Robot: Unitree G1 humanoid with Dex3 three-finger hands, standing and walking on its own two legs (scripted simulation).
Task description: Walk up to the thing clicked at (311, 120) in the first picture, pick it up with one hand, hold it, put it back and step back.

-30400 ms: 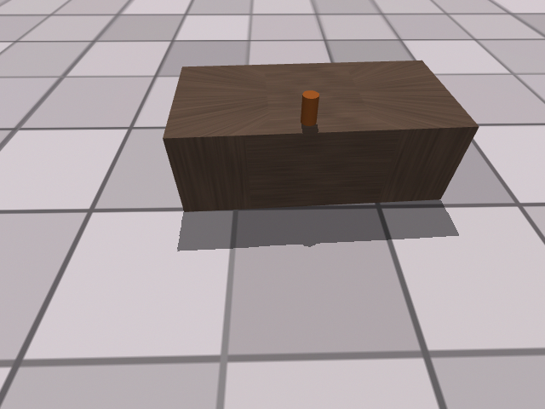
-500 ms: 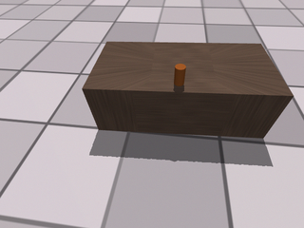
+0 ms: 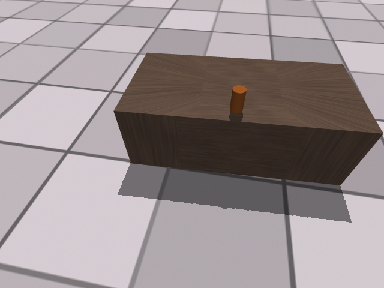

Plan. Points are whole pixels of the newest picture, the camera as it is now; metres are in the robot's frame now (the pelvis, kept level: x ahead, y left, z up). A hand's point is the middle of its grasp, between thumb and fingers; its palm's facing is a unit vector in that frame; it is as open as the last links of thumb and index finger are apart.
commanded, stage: step back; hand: right
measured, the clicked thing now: (237, 99) +1.04 -0.19 -0.25
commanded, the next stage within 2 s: stand in 0.28 s
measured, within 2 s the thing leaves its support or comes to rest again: neither
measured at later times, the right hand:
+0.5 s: hand out of the picture +0.14 -0.23 -0.13, palm faces +0.01 +0.94 -0.34, open 7.4 cm
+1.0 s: hand out of the picture +0.05 -0.24 -0.14, palm faces +0.01 +0.94 -0.33, open 7.4 cm
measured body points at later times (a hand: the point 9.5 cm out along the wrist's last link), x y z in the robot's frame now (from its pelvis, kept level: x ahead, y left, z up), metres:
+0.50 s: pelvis +0.02 +0.01 +0.01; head +0.03 +0.02 +0.46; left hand +0.13 +0.31 -0.12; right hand +0.14 -0.28 -0.11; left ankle +0.04 +0.13 -0.73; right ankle -0.02 -0.12 -0.73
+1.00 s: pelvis -0.01 +0.01 +0.02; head +0.00 +0.02 +0.47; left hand +0.06 +0.32 -0.12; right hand +0.05 -0.29 -0.12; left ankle +0.04 +0.13 -0.73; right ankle -0.02 -0.12 -0.73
